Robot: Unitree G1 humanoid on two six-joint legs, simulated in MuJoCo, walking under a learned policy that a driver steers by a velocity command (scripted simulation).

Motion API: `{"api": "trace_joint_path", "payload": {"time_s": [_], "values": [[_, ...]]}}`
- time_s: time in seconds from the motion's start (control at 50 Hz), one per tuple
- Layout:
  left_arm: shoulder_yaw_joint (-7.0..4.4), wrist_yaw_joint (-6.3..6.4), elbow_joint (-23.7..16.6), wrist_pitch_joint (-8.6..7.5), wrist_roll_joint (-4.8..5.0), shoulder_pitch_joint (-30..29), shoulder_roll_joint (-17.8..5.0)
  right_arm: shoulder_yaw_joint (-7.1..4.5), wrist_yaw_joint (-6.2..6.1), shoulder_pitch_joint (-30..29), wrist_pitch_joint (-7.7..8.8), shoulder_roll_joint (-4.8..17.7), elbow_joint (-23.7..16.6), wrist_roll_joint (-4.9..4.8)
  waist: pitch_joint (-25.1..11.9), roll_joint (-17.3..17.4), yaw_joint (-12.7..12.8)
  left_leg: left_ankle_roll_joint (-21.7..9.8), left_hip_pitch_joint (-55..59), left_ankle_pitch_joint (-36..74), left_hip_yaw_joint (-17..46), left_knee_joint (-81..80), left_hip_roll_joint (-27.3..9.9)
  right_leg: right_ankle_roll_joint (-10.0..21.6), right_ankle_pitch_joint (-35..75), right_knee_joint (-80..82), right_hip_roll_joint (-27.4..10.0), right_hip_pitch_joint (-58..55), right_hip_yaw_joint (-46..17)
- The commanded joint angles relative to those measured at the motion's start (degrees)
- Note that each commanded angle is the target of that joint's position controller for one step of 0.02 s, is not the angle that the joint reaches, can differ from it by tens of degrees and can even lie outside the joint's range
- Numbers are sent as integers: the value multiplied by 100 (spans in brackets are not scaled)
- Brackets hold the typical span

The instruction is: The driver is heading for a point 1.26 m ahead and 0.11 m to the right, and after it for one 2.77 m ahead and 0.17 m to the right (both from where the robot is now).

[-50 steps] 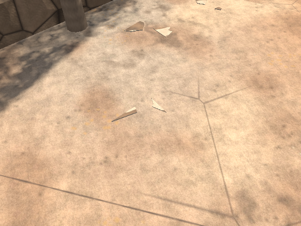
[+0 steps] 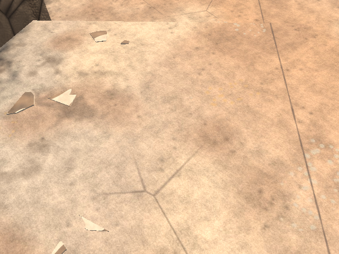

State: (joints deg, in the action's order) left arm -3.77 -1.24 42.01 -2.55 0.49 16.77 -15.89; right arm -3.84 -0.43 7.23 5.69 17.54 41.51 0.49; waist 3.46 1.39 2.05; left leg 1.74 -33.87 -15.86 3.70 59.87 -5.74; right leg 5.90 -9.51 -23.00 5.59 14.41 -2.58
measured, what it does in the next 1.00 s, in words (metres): walks ahead, turning right: left foot, then right foot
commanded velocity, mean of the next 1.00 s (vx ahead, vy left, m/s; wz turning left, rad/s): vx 0.50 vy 0.00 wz -0.37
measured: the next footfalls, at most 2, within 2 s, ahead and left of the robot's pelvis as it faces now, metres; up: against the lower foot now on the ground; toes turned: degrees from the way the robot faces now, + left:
left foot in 0.28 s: +0.35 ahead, +0.14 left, +0.00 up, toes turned -14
right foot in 0.78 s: +0.54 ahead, -0.20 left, +0.00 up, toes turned -24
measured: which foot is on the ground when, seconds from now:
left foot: up 0.00-0.26, down 0.28-0.78, up 0.80-1.00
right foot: down 0.00-0.28, up 0.30-0.76, down 0.78-1.00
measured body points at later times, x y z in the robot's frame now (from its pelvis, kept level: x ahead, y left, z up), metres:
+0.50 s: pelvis +0.28 +0.05 +0.00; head +0.31 +0.05 +0.45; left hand +0.50 +0.27 -0.10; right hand +0.28 -0.25 -0.11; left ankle +0.31 +0.15 -0.74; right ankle +0.26 -0.10 -0.66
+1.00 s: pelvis +0.52 -0.11 +0.00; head +0.54 -0.12 +0.45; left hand +0.71 +0.12 -0.10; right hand +0.52 -0.41 -0.12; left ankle +0.61 +0.05 -0.66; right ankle +0.50 -0.19 -0.74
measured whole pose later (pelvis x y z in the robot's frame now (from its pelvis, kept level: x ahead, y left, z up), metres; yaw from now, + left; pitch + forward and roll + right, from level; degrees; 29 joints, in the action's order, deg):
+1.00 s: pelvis +0.52 -0.11 +0.00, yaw -21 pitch +1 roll -1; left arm -3.3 -1.4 42.3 -4.3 -0.6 15.9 -15.0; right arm -3.1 0.6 12.4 3.4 18.1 48.6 -1.7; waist 1.9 2.6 0.7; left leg 0.4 -34.0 -15.1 2.7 62.9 -6.5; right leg 3.7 -9.8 -19.4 2.8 10.5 4.4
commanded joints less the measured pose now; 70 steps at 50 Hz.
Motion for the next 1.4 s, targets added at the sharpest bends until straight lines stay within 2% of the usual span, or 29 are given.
{"api": "trace_joint_path", "payload": {"time_s": [0.02,0.16,0.26,0.28,0.3,0.32,0.34,0.36,0.42,0.52,0.7,0.74,0.78,0.8,0.82,0.84,0.86,0.88,0.92,1.0,1.08,1.22,1.26,1.3,1.32,1.34,1.36,1.38,1.4], "values": [[-262,141,-438,-130,28,-170,-996,-97,-19,-85,-23,379,-353,45,-439,-371,-160,201,-231,867,-24,-911,52,990,1264,1065,-1332,-265,-1383],[-287,230,-218,-18,108,393,-1012,-31,166,-1158,107,361,-637,-97,-227,-627,248,167,444,2067,62,-2975,509,637,282,685,-1257,-320,-1623],[-245,249,-273,63,68,255,-807,-229,164,-110,236,743,-389,-74,-640,-858,-376,-309,1974,1291,-7,-3534,535,286,884,-587,-1116,-596,-2023],[-119,219,-372,47,2,239,-484,-310,117,680,256,1006,-308,30,-1389,-432,-733,-654,3388,1015,683,-3391,-242,80,468,-1997,-779,-27,-1631],[-2,224,-528,-5,117,1000,-86,-427,106,1304,190,1508,-155,116,-2191,1272,-490,-1568,5408,-82,3173,-3770,-1589,-370,-1914,-3972,102,1975,-825],[-48,239,-470,-27,207,1108,-575,-355,154,1332,150,1125,-103,-45,-2085,1493,-522,-1712,5448,-1523,4331,-4212,-1903,-452,-2423,-4912,-283,2924,-836],[-162,239,-470,-2,195,543,-996,-236,132,1039,118,685,-194,-72,-1295,834,-677,-1447,4767,-1666,3490,-4343,-1633,-492,-1887,-5193,-537,3153,-826],[-184,245,-543,29,126,145,-1029,-177,111,748,68,542,-223,-28,-837,435,-634,-1249,4075,-969,2629,-4380,-1383,-522,-1455,-5140,-735,3027,-604],[-194,161,-664,82,110,-60,-739,-87,77,446,60,311,-104,33,-323,532,-354,-1096,2923,450,1227,-4767,-871,-530,-877,-4522,-1113,2492,-493],[-67,122,-862,127,61,-403,-340,-173,95,651,125,598,186,-20,-221,250,-343,-1366,2837,1512,352,-5146,-915,-631,-236,-3473,-1175,2664,-402],[50,-134,-1243,-73,70,-1798,-298,-205,98,1309,-111,979,716,-229,104,252,-657,-1140,3584,2423,-428,-4958,-1002,-353,521,-1041,-887,2086,288],[-42,-139,-1205,-76,29,-1503,-499,-224,72,1274,-183,1105,787,-264,-155,416,-350,-1016,3804,3898,-564,-4361,-1022,-146,150,-783,-641,1402,484],[-309,-55,-725,-41,-8,54,-974,-139,20,1216,-213,977,795,-236,-1117,332,483,-684,2976,4513,-1000,-2464,-618,181,598,-561,-495,-1088,515],[-437,55,-569,15,-70,965,-1492,25,22,1294,-158,536,574,-47,-1956,-605,694,-393,1207,2283,-1166,-412,-153,690,620,-711,-1818,-3087,-1292],[-398,33,-571,-4,-40,905,-1662,175,84,1762,-31,146,555,-47,-2679,-1591,289,-221,-219,-1812,-363,1051,683,1446,-128,116,-2855,-3889,-3815],[-263,5,-576,-42,-5,743,-1127,9,132,1245,39,742,538,-223,-2186,-985,480,-272,-817,-1705,128,1494,358,1234,-519,346,-2657,-3517,-3489],[-194,4,-566,-75,-6,386,-947,-9,154,841,74,804,397,-333,-1339,-872,382,-334,-1040,-1189,-5,1383,116,1014,-149,463,-2463,-2708,-2493],[-149,-4,-553,-103,-20,44,-785,1,122,694,71,707,423,-281,-959,-504,189,-325,-847,-709,-57,1062,-96,855,246,617,-2202,-1964,-1892],[-88,-23,-538,-186,-100,-340,-521,-22,122,914,-64,587,536,-212,-639,-640,-172,-242,-231,-123,50,696,-322,736,702,1055,-1940,-1002,-1161],[-149,25,-278,-380,-149,-378,-596,5,67,788,-291,311,504,-212,-264,-517,-302,-50,-374,578,247,173,-268,739,1117,1581,-1930,-493,-311],[-167,109,-95,-395,-150,-302,-695,30,149,246,-243,223,339,-164,-70,-442,-146,-61,-437,1925,146,-1216,-102,482,1309,1697,-1743,-649,500],[-266,202,307,-179,7,195,-949,106,396,-763,-221,154,-223,-149,205,-332,194,-420,-701,1622,-410,-2459,100,262,2110,1262,-2136,-1951,1039],[-307,257,297,-72,24,94,-1098,34,449,-600,-240,297,-319,-153,-52,-522,-2,-626,-244,994,-746,-2482,397,121,3881,595,-2165,-2206,1203],[-320,329,246,45,31,-44,-1196,-181,421,467,-278,659,-140,-172,-729,-613,-634,-924,1243,709,-1029,-2601,877,-103,5266,-1026,-1983,-1998,1410],[-272,371,184,40,7,-24,-1125,-380,332,1411,-309,1047,72,-185,-1242,-337,-1091,-1180,2878,948,-560,-2848,814,-332,4370,-2484,-1745,-1011,1462],[-35,276,-89,-99,-182,562,-389,-546,236,1727,-332,1724,96,-223,-1840,1130,-670,-2201,5156,377,2325,-2988,-721,-763,-52,-4734,-815,1641,1313],[38,184,-121,-343,-98,305,-427,-438,248,1764,-272,1495,-65,-203,-2661,870,-796,-2681,5872,-262,4536,-4024,-1335,-744,-2482,-5636,-178,2641,-34],[-73,99,-290,-493,150,-356,-813,-328,251,1644,-227,1132,-52,-139,-2023,489,-980,-2318,5516,-210,3771,-4246,-1195,-595,-2089,-5742,-547,3203,-396],[-44,95,-382,-575,174,-594,-783,-288,240,1333,-194,971,-84,-155,-1371,171,-807,-2101,4676,132,3010,-4268,-968,-496,-1578,-5303,-801,3217,-308]]}}
Velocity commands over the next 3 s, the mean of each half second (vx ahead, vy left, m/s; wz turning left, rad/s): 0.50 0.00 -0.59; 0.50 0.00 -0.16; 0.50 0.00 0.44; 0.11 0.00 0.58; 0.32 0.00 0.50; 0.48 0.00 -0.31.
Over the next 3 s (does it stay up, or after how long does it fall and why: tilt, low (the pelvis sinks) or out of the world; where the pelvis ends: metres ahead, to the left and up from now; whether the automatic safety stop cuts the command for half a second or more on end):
stays up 1.34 -0.04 -0.01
